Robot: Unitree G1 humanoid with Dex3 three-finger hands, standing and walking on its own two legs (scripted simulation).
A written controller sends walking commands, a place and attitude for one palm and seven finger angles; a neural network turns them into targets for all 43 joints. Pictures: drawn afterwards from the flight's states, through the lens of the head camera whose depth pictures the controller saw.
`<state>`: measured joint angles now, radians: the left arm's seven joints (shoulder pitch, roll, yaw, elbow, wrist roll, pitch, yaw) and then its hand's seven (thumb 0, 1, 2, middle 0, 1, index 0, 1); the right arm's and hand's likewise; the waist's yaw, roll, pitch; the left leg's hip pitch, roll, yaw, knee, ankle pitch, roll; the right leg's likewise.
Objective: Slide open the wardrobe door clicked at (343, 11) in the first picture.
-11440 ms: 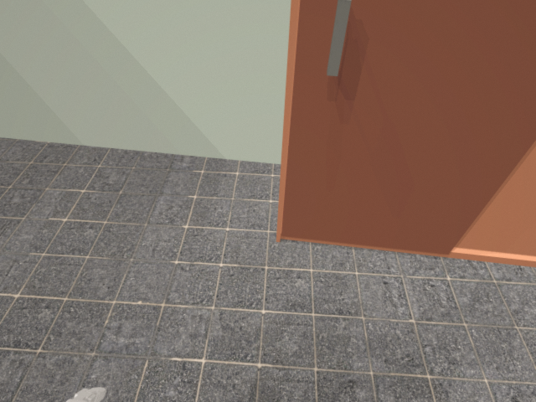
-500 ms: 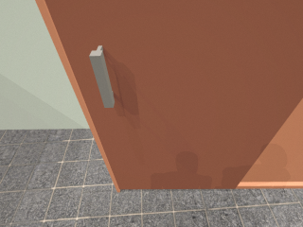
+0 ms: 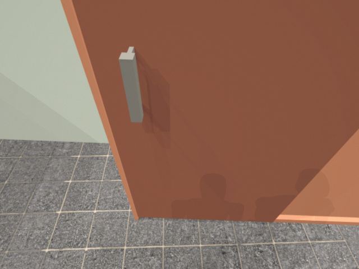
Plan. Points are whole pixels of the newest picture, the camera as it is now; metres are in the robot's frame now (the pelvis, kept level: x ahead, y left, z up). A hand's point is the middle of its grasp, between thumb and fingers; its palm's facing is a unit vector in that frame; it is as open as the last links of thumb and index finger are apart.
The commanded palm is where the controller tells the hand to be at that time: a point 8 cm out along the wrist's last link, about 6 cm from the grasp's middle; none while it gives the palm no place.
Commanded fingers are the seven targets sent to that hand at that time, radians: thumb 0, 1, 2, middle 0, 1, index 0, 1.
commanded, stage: look again from close up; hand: left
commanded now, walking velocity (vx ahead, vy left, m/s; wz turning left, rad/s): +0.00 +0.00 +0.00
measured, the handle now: (134, 86) +0.48 +0.15 +0.17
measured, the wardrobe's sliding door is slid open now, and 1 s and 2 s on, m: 0.00 0.00 0.00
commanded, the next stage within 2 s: raise the hand with hooked fingers in 0.76 s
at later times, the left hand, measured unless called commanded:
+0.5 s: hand out of the picture -0.01 +0.20 -0.18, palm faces +0.02 -0.98 -0.20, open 7.4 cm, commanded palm none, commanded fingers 0.00 0.90 0.90 -0.20 -0.30 -0.20 -0.30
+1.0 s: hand out of the picture +0.13 +0.22 -0.08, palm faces +0.23 -0.96 -0.17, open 7.5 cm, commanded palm +0.09 +0.26 -0.05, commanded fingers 0.00 0.71 0.82 -0.21 -0.42 -0.21 -0.42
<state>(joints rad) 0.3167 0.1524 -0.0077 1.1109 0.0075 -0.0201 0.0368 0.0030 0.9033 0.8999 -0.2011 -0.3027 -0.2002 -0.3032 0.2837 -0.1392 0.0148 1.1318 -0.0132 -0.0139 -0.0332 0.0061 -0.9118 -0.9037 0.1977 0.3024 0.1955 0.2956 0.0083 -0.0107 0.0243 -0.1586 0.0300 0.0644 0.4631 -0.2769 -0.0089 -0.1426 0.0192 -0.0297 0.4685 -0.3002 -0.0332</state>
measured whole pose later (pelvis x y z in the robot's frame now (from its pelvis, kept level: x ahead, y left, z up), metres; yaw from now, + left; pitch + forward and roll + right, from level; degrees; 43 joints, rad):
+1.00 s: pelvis -0.02 +0.03 +0.00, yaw +1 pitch +0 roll +1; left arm 0.42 0.19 0.03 0.28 -0.13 0.01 0.10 0.02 0.87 0.89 -0.20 -0.32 -0.20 -0.32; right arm 0.32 -0.20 0.03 0.88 0.03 -0.22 -0.06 0.01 -0.91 -0.90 0.20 0.30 0.20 0.30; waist -0.01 -0.03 0.01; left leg -0.22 -0.04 0.08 0.48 -0.25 0.04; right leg -0.23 -0.05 -0.02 0.56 -0.32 0.01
